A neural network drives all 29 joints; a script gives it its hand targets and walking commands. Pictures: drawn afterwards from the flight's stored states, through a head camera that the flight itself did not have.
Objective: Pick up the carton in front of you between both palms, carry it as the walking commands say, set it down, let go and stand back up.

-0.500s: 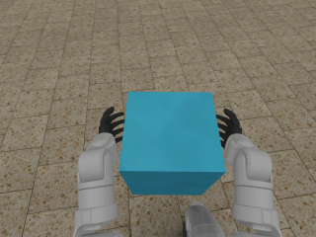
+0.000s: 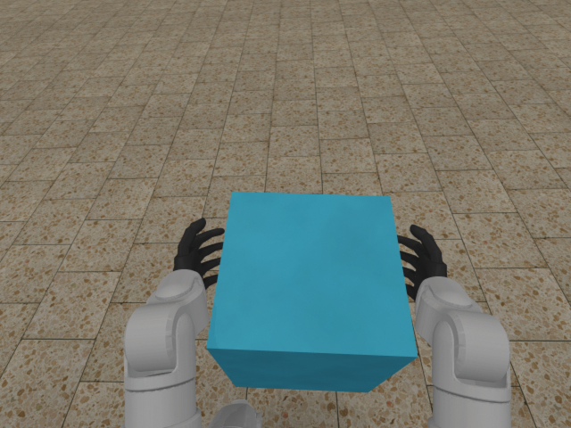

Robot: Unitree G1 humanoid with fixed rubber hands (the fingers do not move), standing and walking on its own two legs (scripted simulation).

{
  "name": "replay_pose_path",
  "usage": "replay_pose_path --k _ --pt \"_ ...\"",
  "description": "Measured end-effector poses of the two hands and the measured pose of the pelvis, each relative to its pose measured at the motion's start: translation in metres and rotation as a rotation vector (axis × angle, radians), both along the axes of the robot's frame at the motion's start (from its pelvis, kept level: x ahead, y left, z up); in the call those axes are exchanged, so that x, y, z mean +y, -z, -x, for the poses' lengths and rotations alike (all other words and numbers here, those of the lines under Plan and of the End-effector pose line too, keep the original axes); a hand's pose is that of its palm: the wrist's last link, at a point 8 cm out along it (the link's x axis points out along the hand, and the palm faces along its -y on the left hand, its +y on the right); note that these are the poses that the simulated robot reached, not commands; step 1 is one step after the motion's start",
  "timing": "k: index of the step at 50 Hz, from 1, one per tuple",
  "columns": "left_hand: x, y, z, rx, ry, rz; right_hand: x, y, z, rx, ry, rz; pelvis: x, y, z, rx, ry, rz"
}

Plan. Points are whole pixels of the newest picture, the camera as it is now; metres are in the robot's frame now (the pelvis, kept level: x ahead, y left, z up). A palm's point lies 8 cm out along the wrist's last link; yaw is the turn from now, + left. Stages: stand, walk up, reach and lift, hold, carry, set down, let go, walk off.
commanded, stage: carry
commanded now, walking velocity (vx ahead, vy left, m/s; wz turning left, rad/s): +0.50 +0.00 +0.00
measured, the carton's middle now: (305, 300) +0.28 +0.01 +0.01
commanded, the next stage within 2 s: none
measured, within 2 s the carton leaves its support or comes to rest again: neither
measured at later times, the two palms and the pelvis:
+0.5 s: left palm (216, 148) +0.54 +0.17 +0.09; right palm (384, 160) +0.51 -0.13 +0.08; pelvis +0.30 +0.05 +0.00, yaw -5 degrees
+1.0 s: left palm (233, 112) +0.68 +0.16 +0.08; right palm (377, 114) +0.67 -0.14 +0.07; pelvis +0.44 +0.02 -0.02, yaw -1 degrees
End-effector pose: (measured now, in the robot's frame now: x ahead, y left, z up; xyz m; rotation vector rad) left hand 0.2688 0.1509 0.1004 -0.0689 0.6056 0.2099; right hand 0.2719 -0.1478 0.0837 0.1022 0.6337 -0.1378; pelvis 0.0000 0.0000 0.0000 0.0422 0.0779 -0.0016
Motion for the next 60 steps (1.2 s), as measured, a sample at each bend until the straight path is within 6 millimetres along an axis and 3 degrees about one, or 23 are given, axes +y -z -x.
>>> replay_pose_path --k 5,11,18,25,33,39,46,54,60 --pt "0.005 0.005 -0.059 0.001 0.055 -0.019 0.005 0.006 -0.045 0.001 0.036 0.014 0.015 0.009 -0.073 -0.010 0.000 0.009" --pt "0.025 0.037 -0.138 0.018 0.093 0.008 0.025 0.026 -0.116 0.019 0.070 0.047 0.040 0.035 -0.165 -0.047 0.048 0.014" --pt "0.024 0.030 -0.209 0.093 0.162 0.006 0.027 0.021 -0.169 0.097 0.125 0.040 0.054 0.012 -0.230 -0.031 0.088 0.039" --pt "0.018 0.011 -0.274 0.025 0.158 0.011 0.020 -0.001 -0.236 0.029 0.123 0.048 0.046 0.004 -0.298 -0.034 0.082 0.042" --pt "-0.005 0.009 -0.350 -0.030 0.124 -0.019 -0.004 0.003 -0.325 -0.029 0.090 0.017 0.017 0.024 -0.378 -0.055 0.065 0.039" --pt "-0.007 0.016 -0.385 0.043 0.108 -0.020 -0.007 0.012 -0.364 0.045 0.073 0.013 0.011 0.019 -0.411 -0.042 0.039 0.055" --pt "0.002 0.017 -0.406 0.021 0.079 -0.008 0.002 0.010 -0.392 0.023 0.044 0.030 0.012 0.020 -0.431 -0.022 0.016 0.065" --pt "0.014 0.027 -0.408 0.034 0.069 -0.001 0.014 0.016 -0.398 0.034 0.026 0.052 0.020 0.024 -0.435 -0.031 0.007 0.068" --pt "0.020 0.041 -0.404 0.067 0.080 -0.012 0.021 0.029 -0.393 0.067 0.008 0.073 0.026 0.025 -0.427 -0.051 0.005 0.065"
